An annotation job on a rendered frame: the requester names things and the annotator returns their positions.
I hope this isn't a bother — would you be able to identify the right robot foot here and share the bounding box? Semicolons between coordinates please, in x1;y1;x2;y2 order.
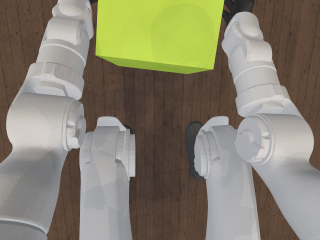
185;121;205;181

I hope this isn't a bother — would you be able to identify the carton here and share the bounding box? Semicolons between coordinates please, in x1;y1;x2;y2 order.
95;0;224;74

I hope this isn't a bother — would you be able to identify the robot right thigh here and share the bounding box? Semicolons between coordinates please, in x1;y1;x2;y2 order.
194;125;261;240

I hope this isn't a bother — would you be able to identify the robot right forearm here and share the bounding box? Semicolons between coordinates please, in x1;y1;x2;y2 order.
221;11;314;141

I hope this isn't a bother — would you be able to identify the robot left forearm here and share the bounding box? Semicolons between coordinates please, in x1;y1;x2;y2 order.
6;0;94;142

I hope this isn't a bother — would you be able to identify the robot right hand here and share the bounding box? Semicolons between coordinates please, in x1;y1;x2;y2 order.
222;0;255;27

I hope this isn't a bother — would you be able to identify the robot right upper arm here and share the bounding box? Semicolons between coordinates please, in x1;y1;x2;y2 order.
234;113;320;240

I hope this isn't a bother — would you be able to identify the robot left upper arm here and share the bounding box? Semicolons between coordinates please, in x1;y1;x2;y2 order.
0;92;87;240

